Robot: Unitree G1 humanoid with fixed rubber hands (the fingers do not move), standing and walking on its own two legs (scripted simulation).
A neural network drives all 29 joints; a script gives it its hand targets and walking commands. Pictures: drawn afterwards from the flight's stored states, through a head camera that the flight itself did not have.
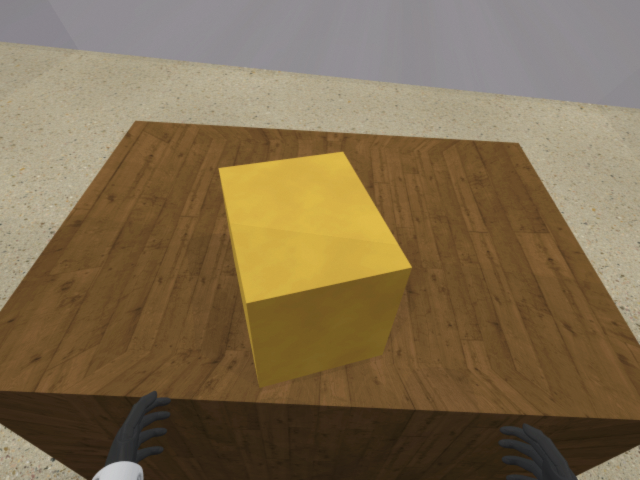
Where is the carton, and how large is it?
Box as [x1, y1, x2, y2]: [219, 152, 411, 387]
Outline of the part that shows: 343,152 219,168 234,261 259,387 382,354 411,266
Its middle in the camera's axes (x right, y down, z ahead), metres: -0.03 +0.04 +0.64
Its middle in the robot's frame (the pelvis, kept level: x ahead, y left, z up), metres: +0.45 +0.05 -0.01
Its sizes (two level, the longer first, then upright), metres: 0.266 0.210 0.231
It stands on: a pedestal, 0.65 m high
